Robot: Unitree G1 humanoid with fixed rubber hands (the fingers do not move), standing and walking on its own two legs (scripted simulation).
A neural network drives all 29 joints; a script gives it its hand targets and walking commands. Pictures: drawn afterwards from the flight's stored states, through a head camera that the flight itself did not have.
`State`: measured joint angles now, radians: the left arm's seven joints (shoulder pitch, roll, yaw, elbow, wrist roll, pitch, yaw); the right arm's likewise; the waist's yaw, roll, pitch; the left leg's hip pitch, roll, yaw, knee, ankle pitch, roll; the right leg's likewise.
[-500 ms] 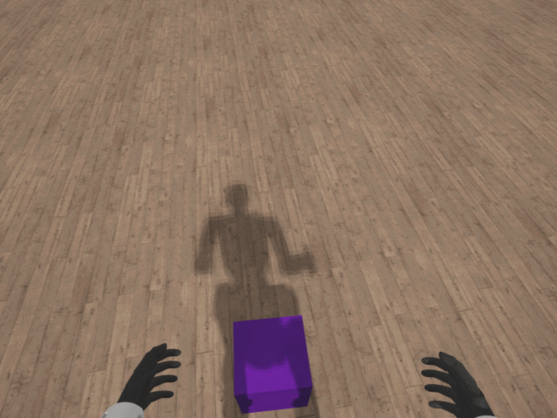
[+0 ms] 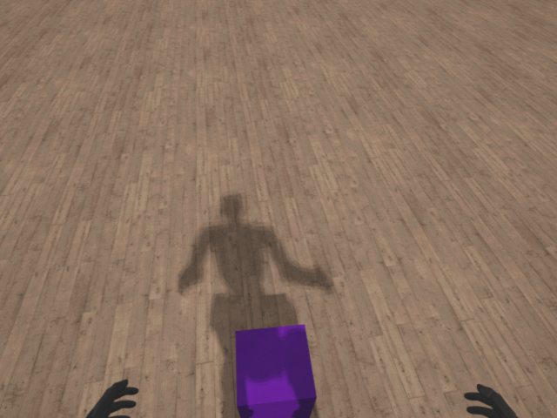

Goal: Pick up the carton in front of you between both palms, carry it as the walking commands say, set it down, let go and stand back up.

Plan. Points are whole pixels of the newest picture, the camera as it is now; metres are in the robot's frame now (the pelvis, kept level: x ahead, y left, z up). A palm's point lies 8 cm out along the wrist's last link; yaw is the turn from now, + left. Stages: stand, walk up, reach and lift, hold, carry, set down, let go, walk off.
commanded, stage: stand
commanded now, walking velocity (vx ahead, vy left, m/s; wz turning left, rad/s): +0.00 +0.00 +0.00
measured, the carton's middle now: (273, 375) +0.38 +0.05 -0.64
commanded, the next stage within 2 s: none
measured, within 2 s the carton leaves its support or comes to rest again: neither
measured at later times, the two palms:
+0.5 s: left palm out of the picture +0.11 +0.32 -0.10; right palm out of the picture +0.12 -0.28 -0.08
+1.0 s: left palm out of the picture +0.07 +0.32 -0.10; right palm out of the picture +0.08 -0.29 -0.08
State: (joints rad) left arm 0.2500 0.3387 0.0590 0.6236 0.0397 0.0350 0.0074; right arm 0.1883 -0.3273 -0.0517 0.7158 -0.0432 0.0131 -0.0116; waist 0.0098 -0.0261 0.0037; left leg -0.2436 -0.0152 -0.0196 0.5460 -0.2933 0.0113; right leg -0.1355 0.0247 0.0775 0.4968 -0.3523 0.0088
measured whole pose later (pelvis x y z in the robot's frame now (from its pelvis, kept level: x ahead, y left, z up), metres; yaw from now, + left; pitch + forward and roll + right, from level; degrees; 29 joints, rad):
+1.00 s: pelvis -0.02 +0.01 +0.01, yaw +0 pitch -3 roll +0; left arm 0.19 0.38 0.01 0.93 0.02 0.00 0.02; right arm 0.12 -0.37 -0.01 0.99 -0.02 -0.01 -0.01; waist 0.00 -0.02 0.03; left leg -0.15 -0.03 -0.01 0.40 -0.20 0.03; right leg -0.05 -0.01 0.08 0.35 -0.26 0.03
